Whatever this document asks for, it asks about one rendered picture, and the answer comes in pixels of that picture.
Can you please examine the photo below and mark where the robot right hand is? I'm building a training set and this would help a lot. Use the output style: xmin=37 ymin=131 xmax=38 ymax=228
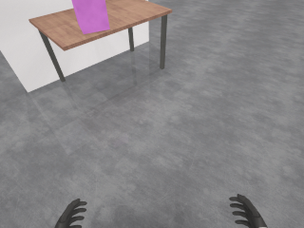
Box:
xmin=229 ymin=194 xmax=268 ymax=228

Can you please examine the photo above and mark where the table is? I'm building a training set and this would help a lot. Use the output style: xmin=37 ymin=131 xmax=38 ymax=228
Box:
xmin=28 ymin=0 xmax=173 ymax=82

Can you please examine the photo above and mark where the robot left hand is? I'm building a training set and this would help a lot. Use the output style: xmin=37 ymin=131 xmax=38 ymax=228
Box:
xmin=54 ymin=199 xmax=87 ymax=228

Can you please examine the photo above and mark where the carton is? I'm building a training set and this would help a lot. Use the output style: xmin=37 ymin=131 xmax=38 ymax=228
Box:
xmin=71 ymin=0 xmax=110 ymax=34

